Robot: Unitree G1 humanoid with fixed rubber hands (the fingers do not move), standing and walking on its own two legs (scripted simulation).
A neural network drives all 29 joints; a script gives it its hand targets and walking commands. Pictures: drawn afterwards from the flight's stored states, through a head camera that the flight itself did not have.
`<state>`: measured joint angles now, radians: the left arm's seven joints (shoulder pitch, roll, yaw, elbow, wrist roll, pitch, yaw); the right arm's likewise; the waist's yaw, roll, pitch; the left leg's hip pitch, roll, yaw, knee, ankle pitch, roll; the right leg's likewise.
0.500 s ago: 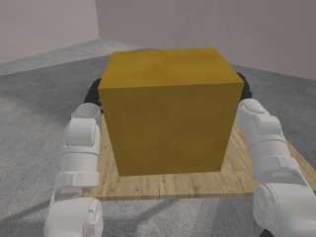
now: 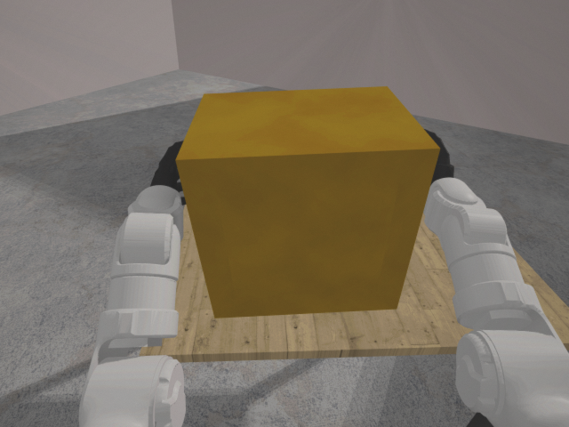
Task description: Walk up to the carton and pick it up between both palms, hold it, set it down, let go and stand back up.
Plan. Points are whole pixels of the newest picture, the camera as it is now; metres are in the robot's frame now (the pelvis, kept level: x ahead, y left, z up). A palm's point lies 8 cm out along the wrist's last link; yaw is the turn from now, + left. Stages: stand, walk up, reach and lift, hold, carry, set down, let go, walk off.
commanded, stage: hold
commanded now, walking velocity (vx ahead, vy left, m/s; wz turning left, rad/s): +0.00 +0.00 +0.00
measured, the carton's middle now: (300, 202) +0.40 -0.01 +0.19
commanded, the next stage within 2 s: none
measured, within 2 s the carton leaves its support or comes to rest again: neither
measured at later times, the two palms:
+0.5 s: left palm (166, 194) +0.36 +0.18 +0.22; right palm (434, 185) +0.36 -0.19 +0.25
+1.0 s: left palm (166, 194) +0.36 +0.18 +0.23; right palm (434, 185) +0.36 -0.19 +0.25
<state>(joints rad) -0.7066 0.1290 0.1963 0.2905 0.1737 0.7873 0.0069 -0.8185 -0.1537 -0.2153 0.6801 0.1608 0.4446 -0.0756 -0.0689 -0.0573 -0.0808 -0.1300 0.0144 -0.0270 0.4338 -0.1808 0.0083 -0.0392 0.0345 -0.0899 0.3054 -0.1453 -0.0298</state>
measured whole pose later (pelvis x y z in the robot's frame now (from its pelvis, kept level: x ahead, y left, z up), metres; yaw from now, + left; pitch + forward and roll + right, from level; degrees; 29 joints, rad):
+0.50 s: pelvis +0.00 +0.00 +0.00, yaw +0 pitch -7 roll -2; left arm -0.71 0.13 0.20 0.29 0.17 0.79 0.01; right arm -0.82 -0.15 -0.22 0.68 0.16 0.44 -0.08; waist -0.07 -0.06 -0.08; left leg -0.13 0.01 -0.03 0.43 -0.18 0.01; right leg -0.04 0.03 -0.09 0.31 -0.15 -0.03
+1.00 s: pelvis +0.00 +0.00 +0.00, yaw +0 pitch -7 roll -2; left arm -0.71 0.13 0.20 0.29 0.17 0.79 0.01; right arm -0.82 -0.15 -0.22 0.68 0.16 0.44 -0.08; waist -0.07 -0.06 -0.08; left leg -0.13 0.01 -0.03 0.43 -0.18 0.01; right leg -0.04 0.03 -0.09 0.31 -0.15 -0.03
